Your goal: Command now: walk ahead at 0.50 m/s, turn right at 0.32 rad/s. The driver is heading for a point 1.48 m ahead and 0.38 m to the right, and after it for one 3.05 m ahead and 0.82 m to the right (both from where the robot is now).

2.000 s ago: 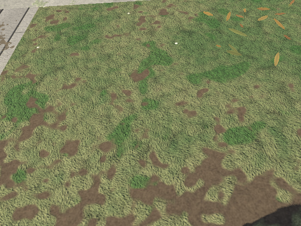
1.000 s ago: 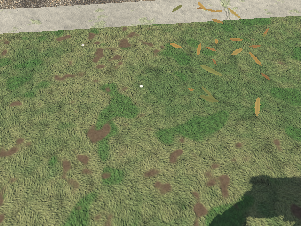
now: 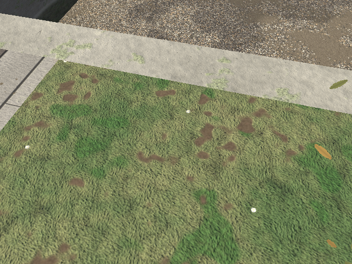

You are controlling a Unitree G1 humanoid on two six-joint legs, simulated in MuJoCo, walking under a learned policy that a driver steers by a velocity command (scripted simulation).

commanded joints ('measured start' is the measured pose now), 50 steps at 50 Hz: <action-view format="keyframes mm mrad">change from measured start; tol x32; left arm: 1 15 119 28 -64 -3 -5 13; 50 -144 134 30 -160 29 47 11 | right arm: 1 -24 -95 -30 -97 -12 -25 -3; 50 80 -120 -23 51 9 77 -36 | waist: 1 -16 -95 -66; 16 -55 -135 -111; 18 -62 287 -359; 50 -68 -102 -175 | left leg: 1 -213 74 -33 -111 41 -30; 16 280 25 -37 -728 302 12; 19 757 427 -712 -821 -132 237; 25 326 248 -176 -949 250 159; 40 419 227 202 -595 979 54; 41 314 181 226 -401 864 12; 43 -190 -26 58 255 -396 -78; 50 12 101 18 -22 -65 -103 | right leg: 1 225 -257 373 -216 162 -192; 15 164 -209 405 -41 127 -83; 20 -486 -102 150 815 -328 61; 38 -233 -117 -74 183 96 33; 41 197 -49 -64 30 271 -52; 43 720 -559 661 77 886 -367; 50 7 -298 165 -119 537 -201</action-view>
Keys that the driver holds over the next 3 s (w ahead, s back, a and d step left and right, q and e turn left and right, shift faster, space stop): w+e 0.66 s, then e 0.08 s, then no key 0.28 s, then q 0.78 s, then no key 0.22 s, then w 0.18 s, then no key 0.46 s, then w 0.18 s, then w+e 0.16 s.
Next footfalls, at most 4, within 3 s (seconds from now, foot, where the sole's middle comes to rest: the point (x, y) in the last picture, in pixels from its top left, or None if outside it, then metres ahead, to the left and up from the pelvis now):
0.34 left None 0.36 0.12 -0.77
0.82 right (251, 250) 0.53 -0.23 -0.77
1.24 left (192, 225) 0.62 -0.01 -0.77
1.56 right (253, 251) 0.52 -0.24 -0.77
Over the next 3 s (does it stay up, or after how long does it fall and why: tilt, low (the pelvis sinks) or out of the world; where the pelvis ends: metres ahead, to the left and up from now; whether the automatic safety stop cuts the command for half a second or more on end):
stays up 0.70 -0.10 0.00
